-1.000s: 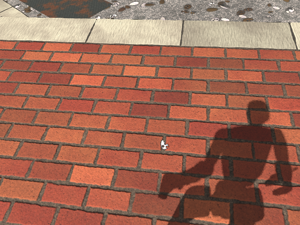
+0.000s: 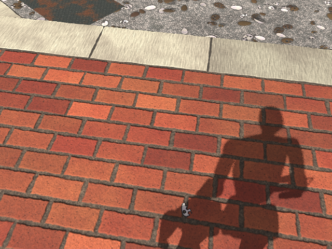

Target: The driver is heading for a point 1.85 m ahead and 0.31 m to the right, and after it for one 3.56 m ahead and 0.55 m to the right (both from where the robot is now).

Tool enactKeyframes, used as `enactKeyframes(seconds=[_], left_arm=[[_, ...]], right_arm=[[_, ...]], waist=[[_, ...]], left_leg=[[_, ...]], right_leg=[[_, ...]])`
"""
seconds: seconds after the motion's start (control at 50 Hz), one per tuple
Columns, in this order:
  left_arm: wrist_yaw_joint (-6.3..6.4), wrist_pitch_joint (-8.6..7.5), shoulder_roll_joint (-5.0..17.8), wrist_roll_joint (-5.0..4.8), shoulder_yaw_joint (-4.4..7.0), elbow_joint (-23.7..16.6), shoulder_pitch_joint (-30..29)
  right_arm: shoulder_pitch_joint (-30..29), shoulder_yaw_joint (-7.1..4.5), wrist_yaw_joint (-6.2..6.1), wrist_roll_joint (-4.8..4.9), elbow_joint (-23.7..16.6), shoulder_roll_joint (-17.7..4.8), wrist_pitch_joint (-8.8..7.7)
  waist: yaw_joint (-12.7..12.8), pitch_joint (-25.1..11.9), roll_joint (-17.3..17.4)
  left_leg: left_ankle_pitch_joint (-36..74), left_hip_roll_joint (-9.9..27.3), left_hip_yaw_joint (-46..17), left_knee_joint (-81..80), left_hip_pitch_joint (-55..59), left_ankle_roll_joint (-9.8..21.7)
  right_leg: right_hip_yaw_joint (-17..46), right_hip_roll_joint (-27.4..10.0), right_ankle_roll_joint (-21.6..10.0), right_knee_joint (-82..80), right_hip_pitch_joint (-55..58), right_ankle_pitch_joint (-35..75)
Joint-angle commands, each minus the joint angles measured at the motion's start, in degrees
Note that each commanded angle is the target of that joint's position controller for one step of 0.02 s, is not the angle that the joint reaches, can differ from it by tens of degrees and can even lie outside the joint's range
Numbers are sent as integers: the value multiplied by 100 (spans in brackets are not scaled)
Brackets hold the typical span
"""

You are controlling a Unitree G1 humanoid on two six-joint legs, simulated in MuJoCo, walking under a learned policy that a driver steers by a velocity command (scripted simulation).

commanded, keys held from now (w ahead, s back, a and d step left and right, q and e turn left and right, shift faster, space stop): w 0.82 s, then w+e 0.18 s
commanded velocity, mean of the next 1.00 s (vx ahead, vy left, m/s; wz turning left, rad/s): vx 0.50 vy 0.00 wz -0.03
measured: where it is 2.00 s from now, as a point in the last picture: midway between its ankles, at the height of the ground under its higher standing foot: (205, 117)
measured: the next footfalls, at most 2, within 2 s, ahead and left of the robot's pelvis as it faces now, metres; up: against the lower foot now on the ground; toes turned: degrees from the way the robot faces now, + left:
right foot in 0.44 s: +0.43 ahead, -0.15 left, +0.00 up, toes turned -2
left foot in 0.98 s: +0.73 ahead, +0.10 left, +0.00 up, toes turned -1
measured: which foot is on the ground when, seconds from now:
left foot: down 0.00-0.46, up 0.48-0.96, down 0.98-1.00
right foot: up 0.00-0.42, down 0.44-0.98, up 1.00-1.00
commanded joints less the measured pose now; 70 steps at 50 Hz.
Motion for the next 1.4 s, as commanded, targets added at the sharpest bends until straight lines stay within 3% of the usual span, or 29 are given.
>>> enactKeyframes(seconds=[0.02,0.1,0.16,0.24,0.32,0.38,0.42,0.44,0.46,0.48,0.5,0.52,0.54,0.56,0.64,0.76,0.86,0.92,0.94,0.96,0.98,1.0,1.02,1.04,1.08,1.12,1.18,1.3,1.4], left_arm=[[32,-96,628,49,193,-429,-6],[62,83,457,109,180,-580,-317],[43,52,452,173,168,-804,-972],[-55,-42,282,143,67,-1035,-1805],[-206,-100,311,86,19,-1325,-2454],[-304,-141,482,74,54,-1421,-2396],[-285,-153,787,84,210,-1168,-1413],[-229,-147,1103,120,349,-879,-391],[-182,-118,1658,256,484,-741,409],[-193,-78,1423,162,421,-659,567],[-189,-65,1043,113,286,-705,223],[-165,-53,875,130,233,-798,-200],[-178,-60,763,171,197,-829,-578],[-194,-96,578,217,144,-865,-804],[-212,-202,688,193,178,-729,-841],[-60,-126,896,142,222,-458,-357],[-26,-1,970,57,255,-143,215],[26,93,1093,36,314,-123,136],[34,120,1139,35,326,-148,14],[34,139,1027,68,281,-176,-38],[31,132,707,169,155,-317,-34],[2,30,-5,128,-34,-386,756],[-3,-49,490,0,70,-304,577],[-2,-74,887,-123,195,-468,85],[52,-29,809,-26,233,-568,-353],[38,125,593,-21,260,-538,-147],[28,297,375,0,249,-710,-329],[-147,256,240,54,186,-1066,-1214],[-312,263,246,54,144,-1498,-1995]], right_arm=[[271,-122,9,-119,-136,-508,-126],[486,-142,-40,-67,88,-646,-206],[805,-157,-143,-50,221,-782,-149],[1267,-153,-206,19,401,-915,-84],[1708,-155,-219,46,619,-950,45],[1694,-197,-260,58,672,-1061,151],[1456,-204,-276,44,622,-1127,213],[1435,-131,-290,-4,541,-980,223],[1936,37,-255,-52,366,-448,132],[2100,111,-217,-9,485,-270,-2],[1636,-48,-175,139,373,-891,-107],[1160,-59,-163,223,232,-946,-164],[932,-56,-188,164,185,-860,-166],[918,-101,-215,81,206,-843,-108],[1065,-57,-251,8,234,-504,127],[-158,-3,-194,-24,-129,-362,57],[-985,20,-62,39,-451,-412,-19],[-772,-51,-3,37,-460,-632,-104],[-401,-111,-15,33,-370,-743,-130],[398,-244,-61,20,-129,-979,-142],[1424,-368,-125,-72,58,-1362,-140],[1827,-482,-135,-106,190,-1807,-67],[1837,-333,-134,-67,140,-1247,-57],[1441,-240,-153,-49,93,-950,-70],[726,-149,-148,-82,47,-622,-101],[435,-125,-142,-135,80,-469,-159],[406,-196,-183,-127,191,-630,-215],[614,-283,-306,-114,322,-893,-119],[1038,-366,-324,16,469,-1097,71]], waist=[[-78,-502,398],[-4,-182,391],[-191,-16,283],[-521,67,258],[-720,186,284],[-516,34,446],[81,-600,570],[503,-1328,456],[455,-2296,-573],[443,-2847,-1422],[492,-2074,-989],[377,-1339,-661],[182,-833,-247],[-9,-611,-254],[-308,-379,-299],[38,-68,-228],[278,138,-207],[17,-7,-345],[-225,-208,-398],[-607,-722,-313],[-994,-1619,100],[-678,-2411,1619],[-855,-2447,1450],[-831,-1587,1098],[-528,-746,610],[-239,-528,776],[-128,-255,542],[-372,3,320],[-611,233,282]], left_leg=[[-94,1545,-2111,-1921,1420,885],[365,1430,-1499,-2348,934,1034],[708,1334,-1193,-2403,1161,968],[835,1192,-788,-2367,1398,765],[1036,1502,-841,-2001,2247,773],[1859,1747,-925,-1534,2781,643],[3637,1519,-687,-396,2730,462],[3427,1220,-467,846,2025,285],[1373,492,-148,3057,-187,-104],[-2332,-129,-716,4294,-1412,-230],[-2284,252,-1085,4771,-2039,-134],[-1816,554,-894,4661,-2158,-71],[-1348,797,-766,4239,-2001,-90],[-1047,986,-793,3871,-1674,-108],[-485,1131,-719,3217,-1327,-320],[1320,954,-492,1047,-1451,-459],[1212,758,-518,170,-1523,-348],[636,622,-556,-136,-1034,-202],[483,489,-433,-247,-435,-127],[504,399,-329,-314,742,16],[582,1210,-1090,-20,2475,336],[-502,2612,-3554,-459,4545,1143],[-1288,2660,-4309,-1046,4365,1116],[-1345,2494,-3470,-1176,3685,855],[-502,2109,-2266,-1533,2262,657],[0,1874,-1516,-1876,1562,586],[623,1881,-822,-2164,1295,679],[1089,1699,300,-2283,1591,560],[1573,1963,661,-1956,2508,451]], right_leg=[[280,-707,-44,227,-1602,824],[146,-852,176,-520,-1846,1242],[79,-835,322,-1560,-2315,2196],[-213,-556,310,-2941,-2044,3131],[-249,-391,198,-3560,-2283,2825],[-280,-240,-23,-3818,-2004,2132],[-580,111,-287,-3999,-538,1967],[-377,-108,-534,-3812,1070,2204],[1849,-1575,-1299,-3763,3466,1716],[3880,-2205,-1780,-4671,4194,1073],[3360,-2002,-1492,-4855,3684,621],[2488,-1776,-1281,-4971,2820,853],[1912,-1536,-1167,-5194,1942,1275],[1516,-1324,-1066,-5385,1371,1676],[791,-1122,-1182,-5928,588,2358],[42,-828,-927,-6107,742,2458],[225,-1158,-882,-5770,1531,2389],[518,-1345,-751,-5290,1856,2830],[497,-1265,-674,-4893,1802,3431],[309,-948,-523,-4005,1537,3937],[46,-565,-307,-2395,538,2967],[-310,404,115,-316,-1794,-109],[448,255,100,532,-2374,-1028],[459,-22,39,761,-2745,-613],[292,-465,41,356,-2442,242],[327,-668,54,68,-1884,618],[301,-748,137,-277,-2086,1011],[-82,-648,183,-2063,-2188,2476],[-486,-489,-21,-2874,-2365,2144]])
